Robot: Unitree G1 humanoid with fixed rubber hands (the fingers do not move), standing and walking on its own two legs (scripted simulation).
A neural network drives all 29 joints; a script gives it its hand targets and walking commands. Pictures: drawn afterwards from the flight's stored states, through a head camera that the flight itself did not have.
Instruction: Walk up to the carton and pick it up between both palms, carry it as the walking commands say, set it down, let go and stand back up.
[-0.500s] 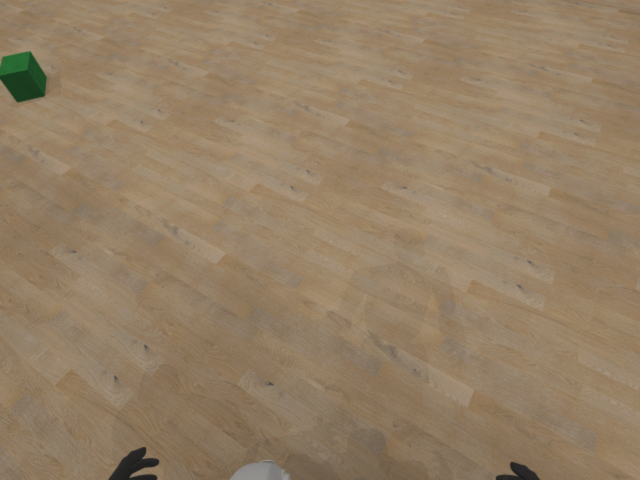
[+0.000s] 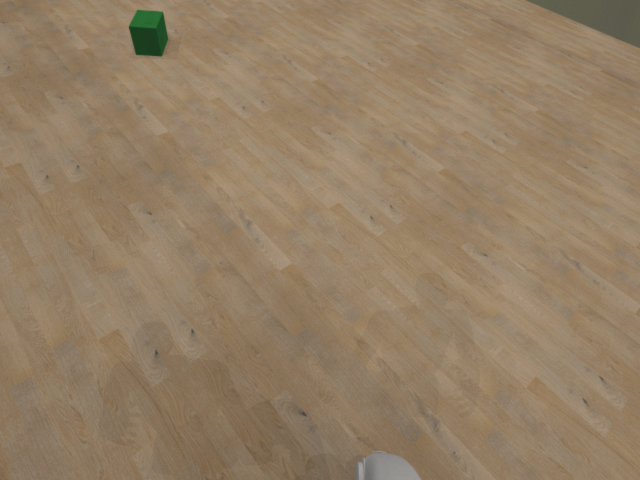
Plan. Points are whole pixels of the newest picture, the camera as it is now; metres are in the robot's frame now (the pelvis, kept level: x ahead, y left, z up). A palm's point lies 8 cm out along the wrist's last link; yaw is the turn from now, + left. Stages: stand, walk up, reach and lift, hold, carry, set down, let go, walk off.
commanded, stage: walk up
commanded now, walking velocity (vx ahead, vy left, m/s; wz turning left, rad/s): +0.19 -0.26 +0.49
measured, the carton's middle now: (149, 33) +2.60 +0.90 -0.69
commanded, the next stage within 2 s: none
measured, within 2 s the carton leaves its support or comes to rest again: neither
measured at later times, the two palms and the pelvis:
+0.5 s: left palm (131, 404) +0.25 +0.25 -0.13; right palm (457, 327) +0.37 -0.26 -0.13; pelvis +0.26 -0.02 -0.01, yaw +11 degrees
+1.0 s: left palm (116, 230) +0.56 +0.36 -0.13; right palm (394, 250) +0.52 -0.17 -0.10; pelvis +0.51 +0.09 +0.01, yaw +16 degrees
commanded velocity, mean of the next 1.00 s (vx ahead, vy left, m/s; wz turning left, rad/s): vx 0.49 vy -0.11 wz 0.31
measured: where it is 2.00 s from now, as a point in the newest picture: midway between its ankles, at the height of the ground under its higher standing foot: (233, 252)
